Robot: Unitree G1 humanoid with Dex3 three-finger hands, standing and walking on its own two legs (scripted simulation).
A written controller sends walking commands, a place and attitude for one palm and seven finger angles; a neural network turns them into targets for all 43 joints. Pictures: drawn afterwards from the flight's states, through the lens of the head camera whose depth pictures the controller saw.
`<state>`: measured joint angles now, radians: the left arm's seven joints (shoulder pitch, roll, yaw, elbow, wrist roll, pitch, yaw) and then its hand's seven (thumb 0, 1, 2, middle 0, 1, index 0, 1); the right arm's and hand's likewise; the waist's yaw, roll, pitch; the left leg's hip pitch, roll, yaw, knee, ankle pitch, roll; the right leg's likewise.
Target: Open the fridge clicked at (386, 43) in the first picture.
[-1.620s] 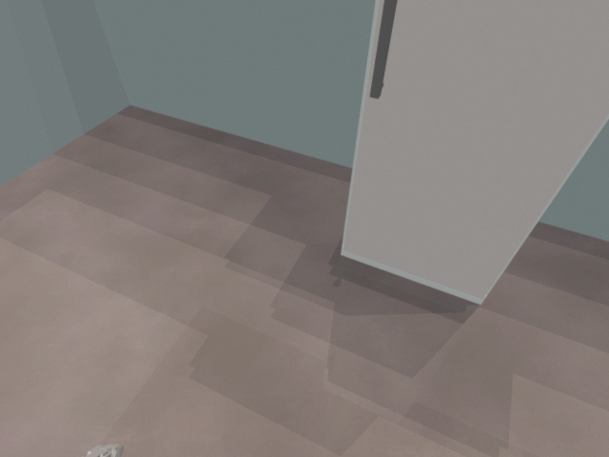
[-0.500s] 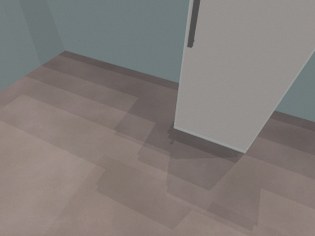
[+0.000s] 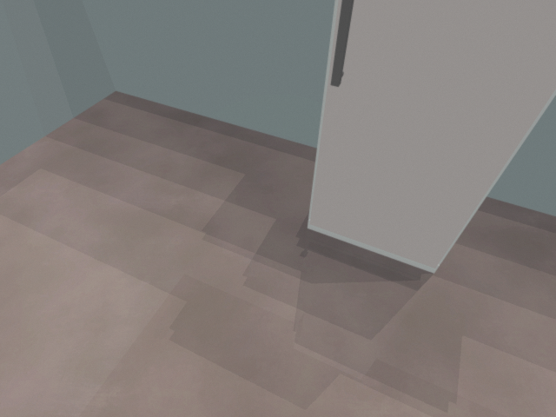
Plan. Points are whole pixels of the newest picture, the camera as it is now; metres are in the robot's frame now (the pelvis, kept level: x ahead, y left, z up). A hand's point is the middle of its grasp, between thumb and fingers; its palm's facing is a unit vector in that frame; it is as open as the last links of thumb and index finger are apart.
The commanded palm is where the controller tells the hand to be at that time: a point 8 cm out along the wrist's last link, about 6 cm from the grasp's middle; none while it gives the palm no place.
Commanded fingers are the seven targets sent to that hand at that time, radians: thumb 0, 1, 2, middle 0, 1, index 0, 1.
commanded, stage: turn to face it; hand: left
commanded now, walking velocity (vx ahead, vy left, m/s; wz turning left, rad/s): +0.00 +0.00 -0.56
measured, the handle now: (344, 36) +0.97 -0.10 +0.13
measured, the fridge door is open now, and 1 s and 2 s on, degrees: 0 0 0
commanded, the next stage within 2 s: take the last steps up to it in 0.68 s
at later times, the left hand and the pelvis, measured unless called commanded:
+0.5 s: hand out of the picture +0.03 +0.15 -0.17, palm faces -0.14 -0.96 -0.26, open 7.3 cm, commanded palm none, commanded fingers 0.00 0.90 0.90 -0.20 -0.30 -0.20 -0.30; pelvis -0.03 -0.03 -0.01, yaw -11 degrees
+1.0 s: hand out of the picture +0.07 +0.21 -0.17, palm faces -0.26 -0.95 -0.18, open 7.3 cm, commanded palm none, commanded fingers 0.00 0.90 0.90 -0.20 -0.30 -0.20 -0.30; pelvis -0.04 +0.03 +0.00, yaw -19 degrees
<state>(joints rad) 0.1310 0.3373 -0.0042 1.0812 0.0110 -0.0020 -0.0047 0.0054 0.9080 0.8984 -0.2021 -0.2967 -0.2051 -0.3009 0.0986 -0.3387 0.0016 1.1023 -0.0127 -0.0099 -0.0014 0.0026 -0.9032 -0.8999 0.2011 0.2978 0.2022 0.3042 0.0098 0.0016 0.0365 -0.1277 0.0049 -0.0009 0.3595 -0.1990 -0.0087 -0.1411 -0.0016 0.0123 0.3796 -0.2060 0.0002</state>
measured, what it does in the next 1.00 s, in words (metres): steps on the spot, turning right: left foot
